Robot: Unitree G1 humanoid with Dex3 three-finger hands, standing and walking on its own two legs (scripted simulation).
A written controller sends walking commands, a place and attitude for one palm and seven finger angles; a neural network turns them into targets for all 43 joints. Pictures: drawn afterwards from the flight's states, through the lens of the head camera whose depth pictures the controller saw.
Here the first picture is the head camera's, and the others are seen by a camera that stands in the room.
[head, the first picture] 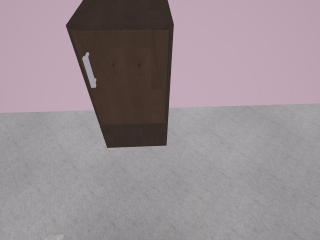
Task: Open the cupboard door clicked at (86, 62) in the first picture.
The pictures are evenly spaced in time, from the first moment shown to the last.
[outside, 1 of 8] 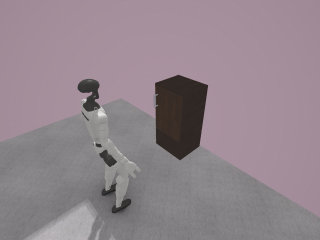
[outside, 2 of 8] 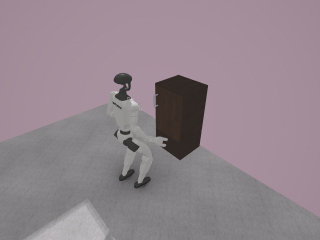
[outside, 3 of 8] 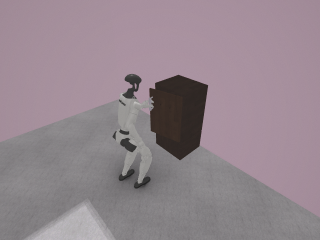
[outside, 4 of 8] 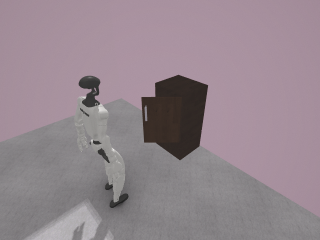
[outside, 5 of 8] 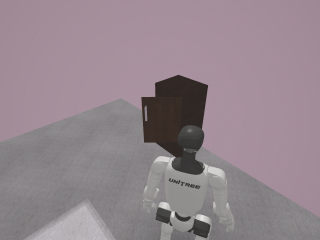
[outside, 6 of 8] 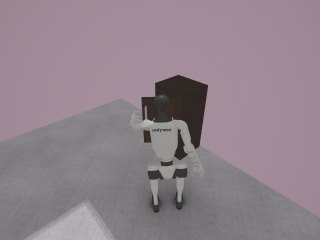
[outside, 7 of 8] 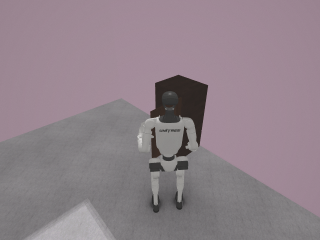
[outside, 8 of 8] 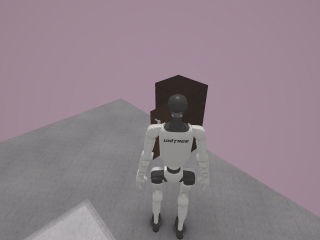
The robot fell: no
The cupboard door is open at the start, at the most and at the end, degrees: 0 92 91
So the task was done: yes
